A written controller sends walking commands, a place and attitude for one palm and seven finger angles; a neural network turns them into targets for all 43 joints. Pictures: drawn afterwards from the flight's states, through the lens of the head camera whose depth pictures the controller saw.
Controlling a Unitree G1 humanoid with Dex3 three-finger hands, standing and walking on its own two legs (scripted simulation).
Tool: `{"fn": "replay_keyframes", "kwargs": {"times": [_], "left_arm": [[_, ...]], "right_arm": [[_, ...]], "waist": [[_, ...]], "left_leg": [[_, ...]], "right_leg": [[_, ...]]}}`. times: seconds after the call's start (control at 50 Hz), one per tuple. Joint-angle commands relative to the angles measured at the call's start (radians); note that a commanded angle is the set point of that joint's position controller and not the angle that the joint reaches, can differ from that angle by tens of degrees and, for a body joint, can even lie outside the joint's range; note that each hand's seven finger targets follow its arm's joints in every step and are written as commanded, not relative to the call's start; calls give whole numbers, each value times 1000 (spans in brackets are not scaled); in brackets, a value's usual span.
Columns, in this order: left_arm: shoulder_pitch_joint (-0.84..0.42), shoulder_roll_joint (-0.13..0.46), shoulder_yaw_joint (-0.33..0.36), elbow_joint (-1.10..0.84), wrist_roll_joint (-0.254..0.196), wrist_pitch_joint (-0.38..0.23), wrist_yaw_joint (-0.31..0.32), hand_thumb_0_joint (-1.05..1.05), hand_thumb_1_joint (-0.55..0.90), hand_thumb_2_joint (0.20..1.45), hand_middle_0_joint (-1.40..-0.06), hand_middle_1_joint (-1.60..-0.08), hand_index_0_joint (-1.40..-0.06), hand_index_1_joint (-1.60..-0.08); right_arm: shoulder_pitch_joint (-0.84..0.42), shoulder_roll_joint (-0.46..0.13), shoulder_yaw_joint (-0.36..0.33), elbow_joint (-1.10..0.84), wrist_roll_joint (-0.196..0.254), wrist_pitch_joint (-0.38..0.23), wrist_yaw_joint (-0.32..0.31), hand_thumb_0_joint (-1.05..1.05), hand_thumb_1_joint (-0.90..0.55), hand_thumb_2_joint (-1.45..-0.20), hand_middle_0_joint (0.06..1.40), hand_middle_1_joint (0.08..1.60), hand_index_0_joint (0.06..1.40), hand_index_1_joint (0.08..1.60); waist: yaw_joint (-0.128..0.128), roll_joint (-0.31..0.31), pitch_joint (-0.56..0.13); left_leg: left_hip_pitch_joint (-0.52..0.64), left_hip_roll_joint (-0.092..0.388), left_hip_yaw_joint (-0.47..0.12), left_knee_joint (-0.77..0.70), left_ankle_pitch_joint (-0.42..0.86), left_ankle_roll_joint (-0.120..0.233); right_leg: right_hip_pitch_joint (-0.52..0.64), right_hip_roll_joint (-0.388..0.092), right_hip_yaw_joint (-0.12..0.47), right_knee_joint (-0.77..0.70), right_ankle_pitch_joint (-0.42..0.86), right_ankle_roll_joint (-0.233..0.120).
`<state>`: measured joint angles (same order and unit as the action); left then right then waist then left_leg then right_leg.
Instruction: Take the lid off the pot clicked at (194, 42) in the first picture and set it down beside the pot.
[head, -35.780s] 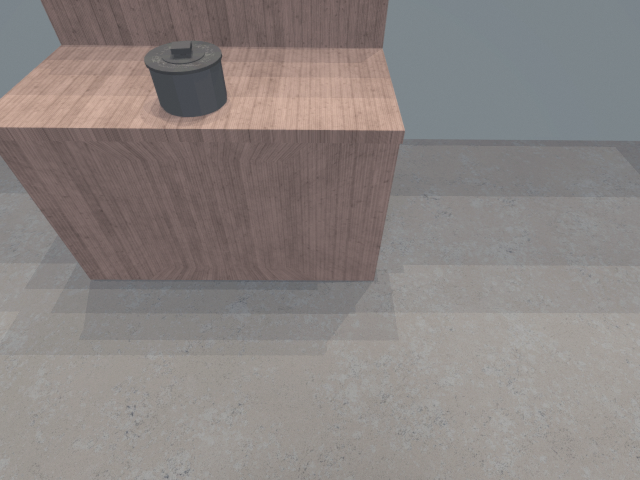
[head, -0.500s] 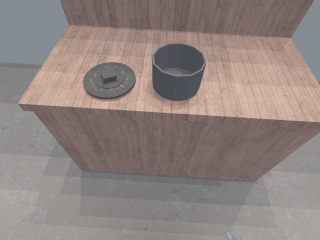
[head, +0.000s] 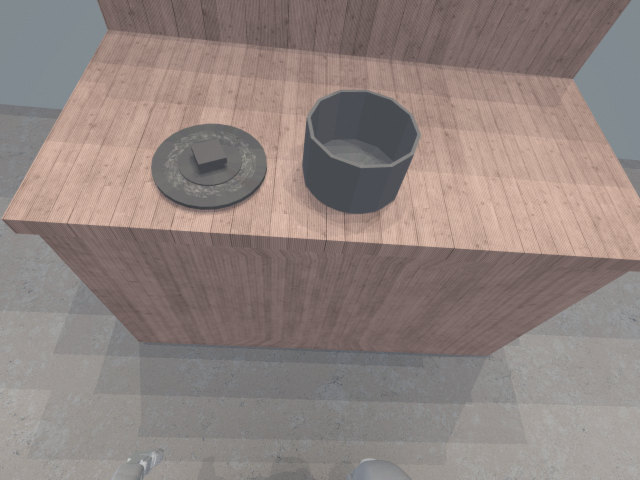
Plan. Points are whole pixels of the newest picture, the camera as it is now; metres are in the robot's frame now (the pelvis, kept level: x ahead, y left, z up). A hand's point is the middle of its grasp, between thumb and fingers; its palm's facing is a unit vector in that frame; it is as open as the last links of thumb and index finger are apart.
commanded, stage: stop stepping back and stand still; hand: left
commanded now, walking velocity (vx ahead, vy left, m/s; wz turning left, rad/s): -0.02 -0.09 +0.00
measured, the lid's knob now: (208, 154) +0.60 +0.21 -0.04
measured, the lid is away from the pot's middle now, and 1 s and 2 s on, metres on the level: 0.25 0.25 0.25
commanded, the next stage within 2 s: let the arm hang, fingers relaxed in 0.04 s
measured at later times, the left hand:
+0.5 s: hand out of the picture +0.08 +0.13 -0.18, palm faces +0.04 -0.98 -0.21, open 7.2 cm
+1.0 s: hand out of the picture +0.03 +0.13 -0.19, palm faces +0.05 -0.98 -0.17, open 7.3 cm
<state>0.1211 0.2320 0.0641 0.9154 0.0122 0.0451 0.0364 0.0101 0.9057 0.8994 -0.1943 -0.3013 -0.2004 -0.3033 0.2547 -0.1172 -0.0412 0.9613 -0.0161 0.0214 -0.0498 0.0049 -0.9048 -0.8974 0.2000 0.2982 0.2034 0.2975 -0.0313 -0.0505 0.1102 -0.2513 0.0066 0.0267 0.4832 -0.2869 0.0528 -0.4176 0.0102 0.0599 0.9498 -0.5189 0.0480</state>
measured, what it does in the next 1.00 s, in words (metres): steps on the spot: right foot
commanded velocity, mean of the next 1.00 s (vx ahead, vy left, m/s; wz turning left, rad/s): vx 0.00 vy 0.00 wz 0.00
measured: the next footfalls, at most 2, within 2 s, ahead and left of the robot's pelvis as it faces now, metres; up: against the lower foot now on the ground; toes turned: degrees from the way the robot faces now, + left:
right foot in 0.18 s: +0.02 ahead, -0.17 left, +0.00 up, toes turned +0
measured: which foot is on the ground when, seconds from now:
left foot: down 0.00-1.00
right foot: up 0.00-0.16, down 0.18-1.00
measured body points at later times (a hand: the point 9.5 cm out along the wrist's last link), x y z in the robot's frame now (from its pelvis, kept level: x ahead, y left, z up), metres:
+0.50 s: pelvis +0.02 -0.05 -0.01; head +0.05 -0.04 +0.44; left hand +0.08 +0.18 -0.16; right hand +0.02 -0.27 -0.16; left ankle -0.03 +0.08 -0.74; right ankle -0.02 -0.17 -0.74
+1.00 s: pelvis +0.03 -0.04 -0.01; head +0.05 -0.02 +0.44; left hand +0.03 +0.19 -0.17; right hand +0.02 -0.25 -0.16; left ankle -0.03 +0.08 -0.74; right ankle -0.02 -0.17 -0.74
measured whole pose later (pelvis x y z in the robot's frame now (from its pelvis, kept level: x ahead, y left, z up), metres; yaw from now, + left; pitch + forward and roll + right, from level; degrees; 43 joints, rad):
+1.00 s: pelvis +0.03 -0.04 -0.01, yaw -1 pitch +0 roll +0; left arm 0.29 0.15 0.04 1.09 0.01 -0.01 0.04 0.02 0.92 0.90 -0.20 -0.30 -0.20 -0.30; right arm 0.30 -0.11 -0.05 1.09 0.00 0.00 -0.05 0.01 -0.93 -0.90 0.20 0.30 0.20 0.30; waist 0.00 -0.03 0.05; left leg -0.14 0.03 0.04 0.49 -0.35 0.00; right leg -0.14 0.00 0.02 0.47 -0.33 0.01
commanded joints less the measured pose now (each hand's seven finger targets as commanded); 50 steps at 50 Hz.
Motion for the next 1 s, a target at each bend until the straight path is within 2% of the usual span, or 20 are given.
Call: {"fn": "replay_keyframes", "kwargs": {"times": [0.0,0.04,0.06,0.1,0.12,0.14,0.16,0.18,0.2,0.22,0.24,0.28,0.32,0.38,0.56,0.6,0.66,0.7,0.78,0.98], "left_arm": [[13,21,-5,-65,1,-14,-12,0,900,900,-200,-300,-200,-300],[9,17,-10,-61,-1,-16,-15,0,900,900,-200,-300,-200,-300],[25,14,-10,-52,-3,-21,-15,0,900,900,-200,-300,-200,-300],[84,28,-9,-28,-3,-36,-12,0,900,900,-200,-300,-200,-300],[105,54,-4,-14,-5,-44,-6,0,900,900,-200,-300,-200,-300],[109,82,-1,-2,-2,-51,4,0,900,900,-200,-300,-200,-300],[95,95,-5,-1,-3,-55,7,0,900,900,-200,-300,-200,-300],[53,95,-15,-6,-1,-50,4,0,900,900,-200,-300,-200,-300],[43,80,-18,-10,1,-45,1,0,900,900,-200,-300,-200,-300],[69,61,-11,5,2,-53,2,0,900,900,-200,-300,-200,-300],[94,49,-11,21,-2,-62,6,0,900,900,-200,-300,-200,-300],[115,37,-13,36,-7,-68,12,0,900,900,-200,-300,-200,-300],[123,26,-11,41,-7,-68,14,0,900,900,-200,-300,-200,-300],[147,17,-8,54,-6,-72,16,0,900,900,-200,-300,-200,-300],[163,7,-7,82,-4,-69,9,0,900,900,-200,-300,-200,-300],[169,11,-6,89,-5,-68,6,0,900,900,-200,-300,-200,-300],[187,5,-8,101,-4,-71,6,0,900,900,-200,-300,-200,-300],[192,9,-8,106,-5,-71,6,0,900,900,-200,-300,-200,-300],[208,-2,-9,117,-4,-72,7,0,900,900,-200,-300,-200,-300],[216,-19,-14,135,-3,-63,7,0,900,900,-200,-300,-200,-300]], "right_arm": [[84,-172,-40,-37,-8,-26,-10,0,-900,-900,200,300,200,300],[91,-174,-41,-22,-9,-27,-5,0,-900,-900,200,300,200,300],[94,-174,-42,-13,-7,-28,-4,0,-900,-900,200,300,200,300],[97,-163,-39,-4,5,-28,-1,0,-900,-900,200,300,200,300],[103,-144,-37,-2,12,-29,5,0,-900,-900,200,300,200,300],[96,-113,-31,-5,19,-29,11,0,-900,-900,200,300,200,300],[92,-90,-26,-4,19,-26,16,0,-900,-900,200,300,200,300],[108,-83,-26,7,16,-20,24,0,-900,-900,200,300,200,300],[116,-71,-24,14,9,-20,29,0,-900,-900,200,300,200,300],[118,-71,-26,26,5,-24,26,0,-900,-900,200,300,200,300],[116,-91,-30,34,8,-29,22,0,-900,-900,200,300,200,300],[127,-100,-34,41,13,-34,17,0,-900,-900,200,300,200,300],[117,-95,-34,52,13,-34,16,0,-900,-900,200,300,200,300],[123,-86,-35,67,13,-35,13,0,-900,-900,200,300,200,300],[108,-76,-33,79,9,-30,12,0,-900,-900,200,300,200,300],[103,-73,-32,78,10,-30,12,0,-900,-900,200,300,200,300],[103,-78,-31,81,10,-34,10,0,-900,-900,200,300,200,300],[104,-77,-30,81,12,-35,9,0,-900,-900,200,300,200,300],[110,-81,-28,89,13,-39,5,0,-900,-900,200,300,200,300],[123,-78,-25,97,12,-40,1,0,-900,-900,200,300,200,300]], "waist": [[-16,214,-162],[-17,237,-157],[-7,236,-166],[19,176,-168],[23,109,-181],[20,25,-168],[10,-20,-140],[-11,23,-94],[-7,103,-38],[1,29,-65],[7,-22,-113],[5,-31,-154],[10,1,-116],[9,5,-123],[9,55,-51],[13,34,-50],[13,48,-65],[16,26,-74],[16,64,-80],[21,82,-49]], "left_leg": [[157,263,-184,-90,713,111],[146,254,-179,-97,676,99],[146,242,-174,-82,671,86],[92,192,-141,-19,571,33],[29,145,-110,7,432,-4],[-40,90,-59,27,240,-38],[-38,52,-27,15,72,-54],[-4,40,-39,-20,-9,-50],[-7,42,-68,-57,28,-32],[11,62,-63,-27,165,-28],[50,74,-49,-5,248,-31],[95,80,-45,-2,324,-32],[100,81,-39,-9,328,-32],[122,80,-30,-1,337,-32],[112,78,-28,-25,228,-27],[109,79,-32,-29,220,-24],[127,79,-31,-22,254,-23],[124,80,-33,-27,250,-22],[146,85,-34,-23,323,-19],[137,92,-52,-55,324,-7]], "right_leg": [[15,-21,-30,-115,26,-6],[73,-19,-58,-223,62,-14],[110,-13,-68,-298,108,-19],[252,-3,-73,-503,312,-32],[339,-42,-8,-546,457,-52],[361,-135,92,-536,568,-90],[302,-202,129,-557,558,-124],[199,-203,113,-582,363,-130],[154,-155,85,-574,282,-116],[195,-107,65,-541,404,-103],[239,-103,47,-525,515,-97],[267,-109,29,-510,624,-90],[250,-104,30,-510,634,-90],[256,-106,31,-515,664,-91],[212,-94,40,-554,544,-95],[218,-89,34,-561,527,-94],[223,-92,33,-554,562,-93],[238,-90,28,-554,560,-92],[237,-89,14,-537,599,-91],[221,-74,-10,-531,511,-82]]}}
